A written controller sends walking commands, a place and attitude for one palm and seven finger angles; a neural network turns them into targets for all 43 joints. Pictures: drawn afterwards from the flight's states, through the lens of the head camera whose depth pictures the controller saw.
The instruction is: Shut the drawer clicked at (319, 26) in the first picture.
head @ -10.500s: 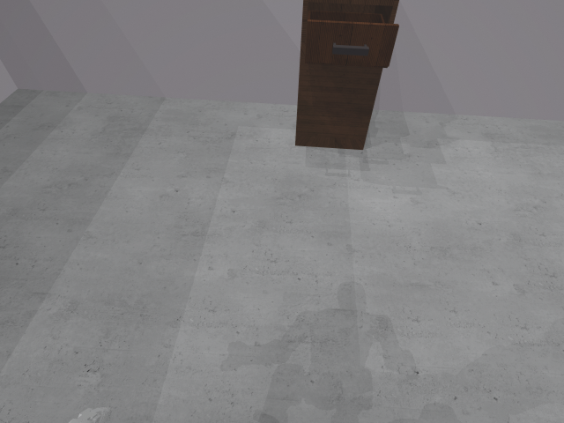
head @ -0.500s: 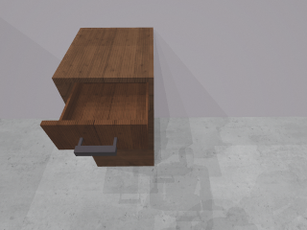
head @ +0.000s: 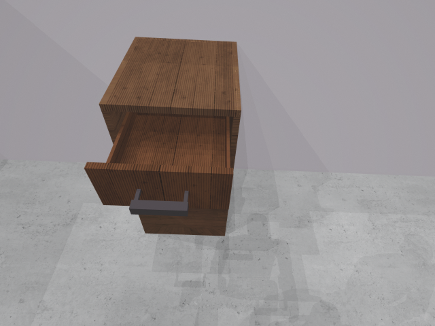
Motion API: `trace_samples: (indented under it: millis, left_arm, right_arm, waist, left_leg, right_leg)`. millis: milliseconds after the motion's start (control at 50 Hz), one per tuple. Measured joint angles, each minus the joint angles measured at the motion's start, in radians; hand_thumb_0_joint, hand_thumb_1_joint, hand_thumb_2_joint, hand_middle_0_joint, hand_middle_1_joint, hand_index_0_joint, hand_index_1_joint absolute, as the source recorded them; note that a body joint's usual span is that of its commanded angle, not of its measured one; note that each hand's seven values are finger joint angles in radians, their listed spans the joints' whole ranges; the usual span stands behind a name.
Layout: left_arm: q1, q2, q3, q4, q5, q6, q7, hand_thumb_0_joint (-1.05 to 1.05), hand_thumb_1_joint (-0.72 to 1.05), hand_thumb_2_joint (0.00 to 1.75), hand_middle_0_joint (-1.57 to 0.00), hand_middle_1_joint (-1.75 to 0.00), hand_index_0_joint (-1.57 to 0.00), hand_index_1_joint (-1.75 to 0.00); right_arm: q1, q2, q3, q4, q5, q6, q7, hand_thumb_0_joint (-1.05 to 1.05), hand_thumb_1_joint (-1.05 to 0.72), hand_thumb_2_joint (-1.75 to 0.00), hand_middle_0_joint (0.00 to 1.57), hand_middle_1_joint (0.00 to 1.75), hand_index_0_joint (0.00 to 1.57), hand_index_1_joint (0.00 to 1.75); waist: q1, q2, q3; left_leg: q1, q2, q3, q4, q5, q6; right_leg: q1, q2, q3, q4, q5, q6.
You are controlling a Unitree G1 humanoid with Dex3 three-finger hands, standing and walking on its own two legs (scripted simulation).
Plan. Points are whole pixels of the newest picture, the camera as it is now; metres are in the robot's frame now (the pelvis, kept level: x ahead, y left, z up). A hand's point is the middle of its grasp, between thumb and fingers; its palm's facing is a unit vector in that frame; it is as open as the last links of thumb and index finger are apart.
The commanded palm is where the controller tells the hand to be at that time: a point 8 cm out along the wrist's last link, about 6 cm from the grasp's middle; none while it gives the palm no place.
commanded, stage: raise the hand and make a fist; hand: left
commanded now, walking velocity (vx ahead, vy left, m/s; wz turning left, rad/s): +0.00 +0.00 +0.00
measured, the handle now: (161, 200) +0.42 +0.17 -0.09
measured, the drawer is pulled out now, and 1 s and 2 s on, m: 0.21 0.21 0.21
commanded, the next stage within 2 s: bring the fist close to the handle in 1.84 s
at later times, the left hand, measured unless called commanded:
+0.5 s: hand (133, 316) +0.15 +0.16 -0.04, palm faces +0.16 -0.99 -0.06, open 5.2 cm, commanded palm +0.14 +0.20 -0.04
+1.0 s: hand (146, 289) +0.19 +0.14 -0.02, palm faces +0.02 -1.00 -0.03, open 3.2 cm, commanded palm +0.16 +0.19 -0.01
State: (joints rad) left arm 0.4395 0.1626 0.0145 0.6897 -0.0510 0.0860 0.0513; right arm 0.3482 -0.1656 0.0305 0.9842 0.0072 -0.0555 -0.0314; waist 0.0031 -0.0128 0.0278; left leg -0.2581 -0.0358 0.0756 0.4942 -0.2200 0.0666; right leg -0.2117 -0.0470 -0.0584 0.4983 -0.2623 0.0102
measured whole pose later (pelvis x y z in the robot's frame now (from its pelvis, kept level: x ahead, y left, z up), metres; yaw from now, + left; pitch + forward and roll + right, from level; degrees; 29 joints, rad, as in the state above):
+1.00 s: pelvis +0.01 -0.03 -0.08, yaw +2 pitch +14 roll -2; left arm 0.58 0.20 0.08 -0.15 -0.24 -0.43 -0.20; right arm 0.25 -0.25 -0.04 0.52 0.03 -0.17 -0.05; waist -0.02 0.03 -0.15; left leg -0.88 0.01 0.00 1.11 -0.49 0.03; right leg -0.80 0.02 -0.10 1.08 -0.54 -0.04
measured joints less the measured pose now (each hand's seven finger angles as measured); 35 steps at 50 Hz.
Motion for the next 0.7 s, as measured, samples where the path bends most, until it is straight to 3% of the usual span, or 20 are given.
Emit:
trace_samples:
  millis: [40, 100, 140, 200, 240, 260, 300, 380, 440, 480, 540, 620, 700]
  left_arm:
    - [0.099, 0.011, -0.01, -0.322, -0.047, -0.05, 0.045, 0.02, 0.91, 0.9, -0.21, -0.31, -0.21, -0.31]
    - [0.081, 0.001, -0.01, -0.553, -0.093, -0.178, 0.045, 0.02, 0.92, 0.9, -0.23, -0.34, -0.23, -0.34]
    - [0.023, -0.016, 0.009, -0.586, -0.109, -0.315, 0.002, 0.02, 0.92, 0.9, -0.26, -0.37, -0.26, -0.36]
    - [-0.025, -0.033, 0.027, -0.604, -0.132, -0.541, -0.117, 0.01, 0.92, 0.9, -0.3, -0.42, -0.3, -0.41]
    - [-0.027, -0.036, 0.024, -0.61, -0.123, -0.636, -0.198, 0.01, 0.92, 0.9, -0.33, -0.45, -0.33, -0.45]
    - [-0.016, -0.035, 0.018, -0.618, -0.121, -0.644, -0.227, 0.01, 0.91, 0.9, -0.35, -0.47, -0.35, -0.47]
    - [0.022, -0.029, 0.005, -0.64, -0.124, -0.602, -0.258, 0.01, 0.91, 0.9, -0.39, -0.51, -0.39, -0.51]
    - [0.124, -0.001, 0.018, -0.712, -0.132, -0.504, -0.219, 0.02, 0.9, 0.9, -0.47, -0.6, -0.47, -0.59]
    - [0.17, 0.027, 0.049, -0.787, -0.143, -0.534, -0.185, 0.02, 0.9, 0.9, -0.53, -0.66, -0.53, -0.66]
    - [0.16, 0.04, 0.069, -0.818, -0.158, -0.577, -0.199, 0.02, 0.9, 0.9, -0.57, -0.7, -0.57, -0.7]
    - [0.099, 0.05, 0.08, -0.828, -0.181, -0.589, -0.262, 0.02, 0.9, 0.9, -0.63, -0.77, -0.63, -0.76]
    - [0.033, 0.06, 0.075, -0.811, -0.196, -0.474, -0.327, 0.02, 0.9, 0.9, -0.71, -0.85, -0.71, -0.85]
    - [0.053, 0.056, 0.102, -0.803, -0.207, -0.393, -0.302, 0.02, 0.9, 0.9, -0.79, -0.94, -0.79, -0.94]
  right_arm:
    - [0.028, -0.014, 0.0, -0.065, 0.021, -0.111, -0.015, 0.03, -0.93, -0.9, 0.2, 0.3, 0.2, 0.3]
    - [0.013, -0.054, -0.018, -0.164, 0.017, -0.207, -0.013, 0.03, -0.92, -0.9, 0.2, 0.3, 0.2, 0.3]
    - [-0.029, -0.078, -0.034, -0.219, 0.004, -0.226, 0.003, 0.02, -0.92, -0.9, 0.2, 0.3, 0.2, 0.3]
    - [-0.103, -0.085, -0.062, -0.31, -0.011, -0.227, 0.04, 0.02, -0.91, -0.9, 0.2, 0.3, 0.2, 0.3]
    - [-0.149, -0.085, -0.08, -0.379, -0.009, -0.213, 0.061, 0.02, -0.91, -0.9, 0.2, 0.3, 0.2, 0.3]
    - [-0.168, -0.086, -0.085, -0.414, -0.004, -0.201, 0.066, 0.02, -0.91, -0.9, 0.2, 0.3, 0.2, 0.3]
    - [-0.197, -0.089, -0.089, -0.478, 0.008, -0.172, 0.063, 0.02, -0.91, -0.9, 0.2, 0.3, 0.2, 0.3]
    - [-0.219, -0.078, -0.081, -0.556, 0.011, -0.133, 0.032, 0.02, -0.91, -0.9, 0.19, 0.3, 0.19, 0.3]
    - [-0.212, -0.061, -0.06, -0.565, 0.003, -0.135, 0.014, 0.02, -0.9, -0.9, 0.19, 0.3, 0.19, 0.3]
    - [-0.208, -0.052, -0.04, -0.548, 0.0, -0.143, 0.01, 0.01, -0.9, -0.9, 0.19, 0.3, 0.2, 0.3]
    - [-0.202, -0.043, -0.009, -0.512, 0.005, -0.148, 0.008, 0.01, -0.9, -0.9, 0.2, 0.3, 0.2, 0.3]
    - [-0.169, -0.022, 0.007, -0.476, 0.02, -0.126, -0.002, 0.02, -0.9, -0.9, 0.2, 0.3, 0.2, 0.3]
    - [-0.118, -0.01, -0.01, -0.454, 0.026, -0.096, -0.014, 0.02, -0.9, -0.9, 0.2, 0.3, 0.2, 0.3]
  waist:
    - [-0.001, -0.015, -0.023]
    - [-0.042, 0.008, -0.056]
    - [-0.048, 0.026, -0.097]
    - [-0.037, 0.013, -0.161]
    - [-0.028, 0.001, -0.179]
    - [-0.022, -0.004, -0.183]
    - [-0.007, -0.01, -0.185]
    - [0.03, -0.008, -0.185]
    - [0.05, 0.006, -0.187]
    - [0.056, 0.019, -0.188]
    - [0.053, 0.042, -0.183]
    - [0.033, 0.057, -0.175]
    - [0.002, 0.054, -0.176]
  left_leg:
    - [-0.023, -0.018, 0.009, 0.009, -0.004, -0.003]
    - [-0.117, -0.039, -0.017, 0.099, -0.029, -0.001]
    - [-0.221, -0.032, -0.022, 0.197, -0.064, -0.004]
    - [-0.401, -0.005, -0.006, 0.373, -0.134, -0.004]
    - [-0.498, 0.012, -0.005, 0.488, -0.182, 0.002]
    - [-0.536, 0.018, -0.005, 0.536, -0.202, 0.002]
    - [-0.591, 0.025, -0.012, 0.608, -0.234, -0.005]
    - [-0.652, 0.037, -0.047, 0.686, -0.272, -0.024]
    - [-0.683, 0.043, -0.083, 0.715, -0.284, -0.038]
    - [-0.705, 0.046, -0.105, 0.73, -0.288, -0.046]
    - [-0.73, 0.05, -0.125, 0.745, -0.29, -0.055]
    - [-0.716, 0.055, -0.118, 0.724, -0.287, -0.06]
    - [-0.661, 0.058, -0.094, 0.667, -0.278, -0.06]
  right_leg:
    - [-0.054, -0.01, 0.015, 0.077, -0.05, -0.02]
    - [-0.134, -0.005, 0.019, 0.154, -0.067, -0.021]
    - [-0.228, 0.0, 0.017, 0.232, -0.099, -0.015]
    - [-0.408, 0.019, 0.03, 0.395, -0.154, -0.012]
    - [-0.502, 0.032, 0.029, 0.501, -0.196, -0.015]
    - [-0.539, 0.036, 0.027, 0.546, -0.217, -0.025]
    - [-0.59, 0.04, 0.02, 0.616, -0.25, -0.023]
    - [-0.634, 0.052, -0.015, 0.675, -0.287, -0.045]
    - [-0.646, 0.061, -0.051, 0.682, -0.298, -0.059]
    - [-0.656, 0.066, -0.072, 0.685, -0.302, -0.067]
    - [-0.671, 0.072, -0.092, 0.688, -0.304, -0.074]
    - [-0.664, 0.077, -0.083, 0.672, -0.299, -0.076]
    - [-0.625, 0.079, -0.058, 0.629, -0.288, -0.072]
